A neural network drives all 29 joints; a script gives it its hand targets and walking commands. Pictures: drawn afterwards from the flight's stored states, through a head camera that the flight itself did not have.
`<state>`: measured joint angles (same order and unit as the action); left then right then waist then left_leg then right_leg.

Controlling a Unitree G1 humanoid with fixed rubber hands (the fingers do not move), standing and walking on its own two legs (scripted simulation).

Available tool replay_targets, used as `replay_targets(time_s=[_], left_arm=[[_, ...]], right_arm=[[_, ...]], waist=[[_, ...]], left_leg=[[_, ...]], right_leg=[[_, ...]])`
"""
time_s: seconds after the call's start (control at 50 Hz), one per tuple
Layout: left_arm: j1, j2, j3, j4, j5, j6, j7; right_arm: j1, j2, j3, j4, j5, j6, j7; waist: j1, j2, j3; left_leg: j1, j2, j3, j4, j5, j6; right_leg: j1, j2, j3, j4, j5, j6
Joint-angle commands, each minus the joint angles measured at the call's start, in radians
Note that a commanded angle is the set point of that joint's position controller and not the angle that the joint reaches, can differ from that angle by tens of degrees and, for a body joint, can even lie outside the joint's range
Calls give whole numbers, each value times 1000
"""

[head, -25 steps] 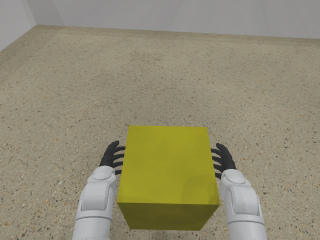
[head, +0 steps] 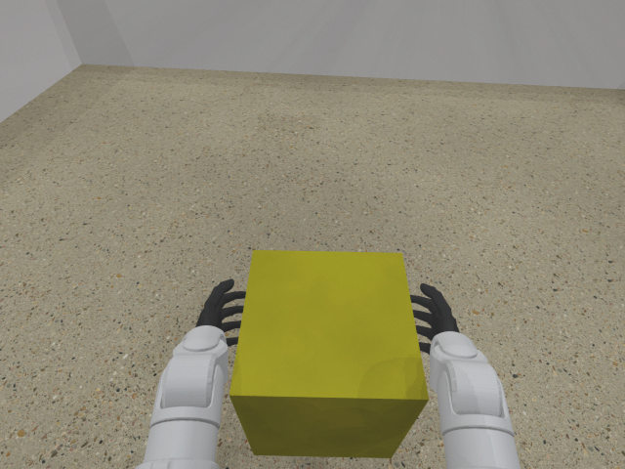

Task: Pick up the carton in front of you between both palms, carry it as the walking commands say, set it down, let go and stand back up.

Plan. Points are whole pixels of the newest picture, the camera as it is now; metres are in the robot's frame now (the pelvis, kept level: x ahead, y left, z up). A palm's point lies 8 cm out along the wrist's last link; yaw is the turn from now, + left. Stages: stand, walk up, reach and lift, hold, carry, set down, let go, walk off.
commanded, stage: carry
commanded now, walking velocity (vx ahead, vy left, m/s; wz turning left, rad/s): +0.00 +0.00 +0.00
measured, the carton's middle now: (324, 358) +0.30 +0.00 -0.04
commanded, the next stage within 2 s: hold in 0.64 s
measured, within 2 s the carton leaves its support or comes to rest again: neither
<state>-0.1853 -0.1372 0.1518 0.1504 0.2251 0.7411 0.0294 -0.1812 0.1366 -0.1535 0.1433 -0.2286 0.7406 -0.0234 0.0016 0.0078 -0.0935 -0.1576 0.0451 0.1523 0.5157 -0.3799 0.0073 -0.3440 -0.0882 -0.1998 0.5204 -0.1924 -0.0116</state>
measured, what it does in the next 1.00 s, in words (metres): stands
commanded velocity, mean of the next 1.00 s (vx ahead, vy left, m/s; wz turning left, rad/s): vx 0.00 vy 0.00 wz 0.00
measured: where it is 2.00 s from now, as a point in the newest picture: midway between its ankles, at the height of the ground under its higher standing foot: outside the picture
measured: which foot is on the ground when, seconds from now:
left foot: down 0.00-1.00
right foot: down 0.00-1.00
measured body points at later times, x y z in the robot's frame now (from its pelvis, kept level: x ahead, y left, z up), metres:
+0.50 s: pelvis -0.02 +0.00 +0.00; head -0.04 +0.00 +0.45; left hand +0.27 +0.15 +0.03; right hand +0.27 -0.15 +0.03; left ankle -0.07 +0.10 -0.73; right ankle +0.05 -0.12 -0.73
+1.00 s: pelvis -0.04 -0.01 +0.01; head -0.06 -0.03 +0.46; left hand +0.23 +0.18 +0.04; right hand +0.27 -0.12 +0.03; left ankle -0.07 +0.10 -0.73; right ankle +0.05 -0.13 -0.73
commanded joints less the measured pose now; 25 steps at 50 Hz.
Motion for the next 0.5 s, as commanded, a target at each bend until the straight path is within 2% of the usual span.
replay_targets(time_s=[0.0, 0.48], left_arm=[[-452, -872, -546, -76, -239, -41, -223], [-453, -882, -549, -84, -245, -39, -229]], right_arm=[[-451, 874, 547, -69, 237, -39, 219], [-452, 887, 559, -78, 246, -36, 221]], waist=[[0, -2, -204], [-1, -8, -232]], left_leg=[[-60, 114, -87, -105, 239, 12], [-81, 109, -98, -92, 225, 22]], right_leg=[[178, -90, 103, -47, 209, -5], [168, -95, 110, -52, 210, -3]])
